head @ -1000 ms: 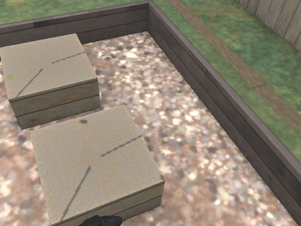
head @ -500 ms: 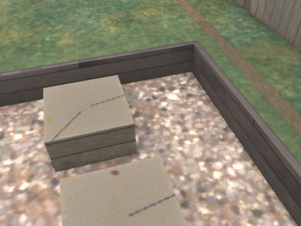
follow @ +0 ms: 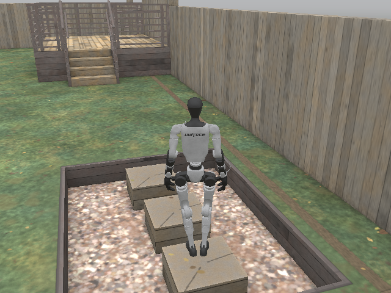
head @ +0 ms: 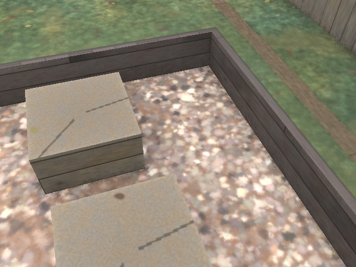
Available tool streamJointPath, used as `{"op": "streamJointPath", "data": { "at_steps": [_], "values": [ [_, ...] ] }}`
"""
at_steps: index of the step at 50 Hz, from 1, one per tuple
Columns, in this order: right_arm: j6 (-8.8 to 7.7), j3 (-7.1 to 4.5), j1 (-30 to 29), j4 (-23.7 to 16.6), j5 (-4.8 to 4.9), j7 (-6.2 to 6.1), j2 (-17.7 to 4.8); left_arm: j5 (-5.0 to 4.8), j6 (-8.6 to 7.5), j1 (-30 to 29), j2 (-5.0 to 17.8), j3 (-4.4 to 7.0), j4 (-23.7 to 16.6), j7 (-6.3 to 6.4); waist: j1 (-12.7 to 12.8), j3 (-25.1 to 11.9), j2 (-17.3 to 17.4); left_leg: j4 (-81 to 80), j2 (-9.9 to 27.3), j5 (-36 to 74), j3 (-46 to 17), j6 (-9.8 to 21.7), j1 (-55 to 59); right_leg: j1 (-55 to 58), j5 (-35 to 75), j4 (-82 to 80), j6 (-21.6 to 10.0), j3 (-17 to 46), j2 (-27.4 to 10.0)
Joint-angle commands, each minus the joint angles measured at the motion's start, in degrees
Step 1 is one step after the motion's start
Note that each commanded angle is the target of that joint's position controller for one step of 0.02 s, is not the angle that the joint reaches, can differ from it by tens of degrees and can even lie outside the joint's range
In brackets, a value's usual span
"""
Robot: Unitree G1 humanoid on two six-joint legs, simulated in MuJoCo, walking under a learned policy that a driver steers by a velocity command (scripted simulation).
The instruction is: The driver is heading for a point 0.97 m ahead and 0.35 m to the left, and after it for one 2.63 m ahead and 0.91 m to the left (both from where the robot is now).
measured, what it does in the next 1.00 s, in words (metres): lifts its left foot, turning left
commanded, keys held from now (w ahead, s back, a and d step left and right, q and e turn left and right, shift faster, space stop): no key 0.42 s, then q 0.36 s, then w+q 0.22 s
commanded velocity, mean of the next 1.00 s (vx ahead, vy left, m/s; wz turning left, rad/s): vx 0.05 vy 0.00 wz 0.22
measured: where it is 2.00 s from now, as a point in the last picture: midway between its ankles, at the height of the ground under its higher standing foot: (115, 265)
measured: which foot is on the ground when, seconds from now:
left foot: down 0.00-0.60, up 0.62-1.00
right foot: down 0.00-1.00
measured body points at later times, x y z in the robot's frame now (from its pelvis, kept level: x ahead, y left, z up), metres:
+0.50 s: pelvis -0.04 -0.03 +0.01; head -0.02 -0.04 +0.46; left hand -0.03 +0.22 -0.13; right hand -0.14 -0.27 -0.14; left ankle -0.05 +0.03 -0.74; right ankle -0.05 -0.07 -0.74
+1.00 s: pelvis -0.06 -0.01 -0.01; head -0.09 +0.03 +0.44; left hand +0.04 +0.29 -0.11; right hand +0.10 -0.28 -0.08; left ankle -0.16 +0.02 -0.73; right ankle -0.05 -0.07 -0.74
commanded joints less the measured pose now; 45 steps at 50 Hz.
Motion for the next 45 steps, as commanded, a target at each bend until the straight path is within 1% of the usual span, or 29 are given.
{"op": "streamJointPath", "data": {
  "at_steps": [1, 2, 4, 7, 8, 11, 15, 16, 18, 19, 21, 23, 26, 28, 30, 31, 32, 33, 34, 35, 36, 37, 38, 39, 40, 41, 43, 44, 45],
  "values": [
    [-0.29, -1.28, 7.9, 1.3, -0.02, -0.95, -5.7, -0.48, -0.81, 3.0, 5.8, 1.56, -0.8, -0.65, 0.0, 1.6, 1.2, -3.2, 16.3, 32.2, -7.3, 0.1, 5.3, -2.6, 23.1, -6.2, -3.7, 7.6, -10.9],
    [-0.58, -1.38, 8.9, 1.9, -0.18, -0.98, -5.9, -0.4, -1.17, 2.8, 5.9, 1.75, -0.5, -0.73, 0.2, 3.2, 1.4, -4.1, 16.4, 28.0, -8.3, 0.4, 5.0, -3.7, 21.0, -7.2, -4.0, 8.6, -11.2],
    [-0.87, -1.16, 10.2, 2.9, -0.04, -0.96, -5.4, -0.49, -1.44, 3.0, 6.1, 1.88, 0.3, -0.74, 0.5, 3.7, 1.1, -5.7, 16.9, 22.7, -8.9, 0.9, 4.5, -3.4, 19.0, -9.2, -4.3, 9.0, -11.5],
    [-1.04, -1.04, 11.6, 4.2, 0.35, -0.81, -5.6, -0.47, -1.57, 2.7, 6.8, 2.1, 1.0, -0.7, 1.0, 4.8, 1.0, -7.7, 17.2, 16.8, -9.7, 1.2, 3.0, -2.4, 17.1, -11.6, -4.5, 9.6, -11.9],
    [-1.08, -1.05, 12.6, 4.7, 0.54, -0.8, -5.7, -0.64, -1.62, 2.7, 7.0, 2.19, 1.2, -0.6, 1.3, 4.5, 0.8, -8.2, 17.3, 14.8, -10.0, 1.4, 2.8, -1.6, 16.5, -12.5, -4.6, 9.7, -12.0],
    [-1.21, -0.8, 14.4, 6.2, 0.58, -0.99, -5.7, -0.87, -1.9, 2.3, 7.6, 2.45, 1.3, -0.59, 1.7, 6.1, 1.2, -9.4, 17.4, 9.9, -10.6, 1.5, 1.0, -0.9, 15.7, -14.6, -4.5, 10.1, -12.5],
    [-1.34, -0.68, 16.1, 7.2, 0.91, -1.03, -6.1, -1.0, -1.99, 2.5, 8.4, 2.62, 2.0, -0.51, 2.0, 6.9, 1.1, -9.5, 17.6, 6.9, -11.2, 1.6, -0.3, -0.1, 14.1, -16.3, -4.1, 10.2, -12.4],
    [-1.18, -0.76, 17.0, 7.6, 0.52, -1.13, -6.7, -1.0, -1.99, 2.9, 8.6, 2.73, 2.3, -0.3, 2.3, 6.8, 2.4, -9.7, 16.7, 4.4, -11.1, 1.4, -2.0, 0.9, 10.9, -17.0, -3.3, 10.7, -12.5],
    [-1.1, -0.76, 17.7, 8.0, 0.49, -1.2, -6.4, -0.95, -2.14, 2.4, 9.0, 2.78, 2.6, -0.14, 2.1, 8.2, 1.5, -9.4, 16.3, 3.6, -11.0, 1.3, -3.3, 0.2, 8.5, -17.9, -2.8, 11.2, -12.3],
    [-0.98, -0.77, 18.5, 8.3, 0.79, -1.16, -6.4, -1.14, -2.29, 2.4, 9.4, 2.9, 2.6, -0.16, 2.4, 8.6, 1.3, -8.7, 16.2, 3.5, -11.1, 1.5, -3.6, -0.1, 8.1, -18.4, -2.3, 11.7, -12.6],
    [-0.8, -0.75, 19.5, 8.6, 0.93, -1.14, -6.2, -0.94, -2.34, 2.4, 9.2, 2.85, 2.9, -0.36, 2.1, 8.5, 0.7, -7.5, 15.9, 2.8, -10.6, 1.4, -3.6, -0.5, 8.3, -19.0, -1.6, 12.2, -12.7],
    [-0.81, -0.8, 19.8, 8.5, 0.66, -1.2, -6.2, -0.92, -2.26, 1.7, 9.7, 3.03, 2.7, -0.35, 2.0, 8.7, 0.4, -6.6, 16.0, 2.5, -11.1, 1.3, -6.0, 1.1, 9.7, -18.4, -1.4, 10.8, -12.0],
    [-0.68, -1.89, 16.0, 5.5, 0.91, -1.78, -8.7, -1.26, -1.4, -0.7, 12.2, 4.18, 0.5, 0.03, 2.1, 7.5, 0.7, -1.8, 14.0, 0.8, -10.4, 0.5, -11.8, 3.9, 13.1, -14.4, -1.9, 8.1, -10.4],
    [-0.19, -3.04, 13.2, 2.7, 1.27, -2.26, -10.2, -0.82, -0.47, -2.9, 13.4, 5.13, -1.8, 0.77, 2.3, 5.7, 0.7, 4.2, 11.5, -1.1, -8.7, -0.2, -15.9, 4.9, 16.5, -11.7, -2.9, 6.7, -10.2],
    [0.59, -3.86, 11.9, 0.4, 1.4, -2.81, -10.6, -0.11, 1.32, -4.6, 14.3, 6.07, -4.3, 1.34, 2.2, 3.3, 0.8, 12.7, 8.2, -5.0, -5.7, -1.8, -18.6, 4.8, 23.7, -10.3, -5.1, 6.5, -12.5],
    [0.89, -4.39, 11.5, -0.5, 1.44, -2.99, -11.1, 0.06, 2.38, -5.7, 14.2, 6.26, -5.8, 1.84, 2.4, 1.2, -0.3, 20.3, 6.7, -9.3, -3.8, -2.7, -18.0, 3.6, 27.1, -10.2, -7.4, 6.9, -14.7],
    [0.99, -5.21, 11.0, -1.3, 1.1, -2.89, -12.6, -0.02, 3.28, -6.1, 13.5, 6.05, -6.9, 2.58, 3.3, -1.0, -0.4, 32.0, 6.2, -16.6, -2.8, -3.8, -17.4, 1.5, 30.0, -11.0, -11.4, 7.3, -18.1],
    [1.09, -6.16, 9.6, -2.1, 0.53, -3.3, -14.0, 0.32, 4.27, -7.2, 12.1, 5.63, -8.5, 2.96, 3.8, -2.2, 0.7, 47.9, 5.8, -26.6, -2.7, -5.3, -18.6, -0.3, 32.9, -12.2, -15.9, 7.6, -21.5],
    [0.75, -7.04, 9.0, -2.7, -0.27, -4.29, -14.9, 0.81, 5.18, -9.4, 11.2, 5.04, -9.8, 2.8, 2.2, -2.3, 1.6, 59.5, 7.6, -30.8, -5.0, -6.8, -19.9, -2.8, 32.4, -12.2, -18.5, 5.5, -22.2],
    [0.25, -7.8, 9.2, -3.5, -0.44, -4.69, -15.4, 1.37, 5.61, -11.7, 11.0, 4.55, -10.9, 2.92, 0.1, -1.3, 1.3, 63.6, 9.3, -30.1, -6.6, -7.7, -20.2, -5.8, 28.6, -12.2, -18.0, 3.1, -20.9],
    [0.18, -8.28, 8.1, -4.1, -0.66, -4.78, -15.2, 2.19, 5.26, -14.5, 10.7, 4.01, -12.0, 3.36, -1.3, 0.3, 0.2, 63.8, 9.4, -28.2, -5.8, -8.0, -20.7, -7.6, 26.0, -11.8, -16.5, 0.8, -18.4],
    [0.68, -8.29, 5.5, -5.4, -0.22, -4.32, -14.1, 3.24, 4.29, -15.6, 10.0, 3.56, -12.6, 3.77, -1.5, 1.9, -2.5, 58.0, 8.9, -26.2, -3.8, -8.3, -23.2, -6.6, 22.8, -10.8, -14.4, -0.9, -15.2],
    [1.1, -8.48, 3.2, -6.5, 0.33, -3.09, -14.7, 3.51, 3.67, -14.3, 9.5, 3.12, -12.2, 4.5, -0.2, 2.5, -4.6, 55.6, 8.5, -23.9, -2.8, -8.2, -26.1, -3.6, 19.1, -11.6, -13.2, 0.0, -15.0],
    [1.42, -8.21, 2.1, -8.0, 0.13, -1.94, -14.4, 3.46, 3.57, -13.1, 10.0, 3.27, -12.2, 5.27, 0.5, 1.4, -4.6, 53.2, 7.8, -22.6, -1.9, -8.3, -25.7, -1.5, 19.9, -11.0, -12.7, -0.6, -14.9],
    [1.65, -8.02, 1.8, -9.3, 0.26, -0.84, -14.2, 3.73, 3.63, -12.3, 11.1, 3.5, -12.6, 5.75, 1.0, -0.5, -4.0, 50.6, 7.8, -21.8, -1.1, -8.1, -24.6, -0.1, 17.5, -10.9, -12.1, -1.3, -15.1],
    [2.0, -8.12, 1.4, -11.0, 0.33, 0.2, -14.8, 3.85, 3.78, -11.6, 11.8, 3.61, -13.3, 6.12, 1.7, -2.2, -3.0, 47.8, 8.1, -20.8, -0.7, -7.5, -23.9, 1.4, 13.5, -11.5, -11.8, -1.6, -15.6],
    [2.48, -7.98, 1.5, -13.6, 0.57, 1.85, -13.9, 3.93, 3.5, -10.8, 13.5, 4.32, -14.7, 6.78, 2.1, -2.7, -2.1, 41.9, 8.8, -21.9, 0.2, -5.6, -20.7, 0.0, 3.8, -12.5, -11.4, -1.1, -16.4],
    [2.91, -8.15, 1.6, -14.6, 0.64, 2.57, -14.0, 3.96, 3.11, -10.7, 13.6, 4.58, -15.3, 7.04, 2.2, -2.0, -2.0, 39.8, 9.1, -22.0, 0.3, -4.4, -19.7, -1.2, 0.1, -13.5, -11.3, -0.3, -17.0],
    [3.32, -8.44, 2.5, -15.7, 0.69, 2.97, -14.4, 3.93, 2.52, -10.8, 13.7, 4.89, -16.0, 7.09, 2.0, -1.9, -1.9, 37.7, 9.5, -22.1, 0.1, -3.1, -18.7, -1.8, -3.0, -14.1, -11.3, 0.7, -17.5]
  ]
}}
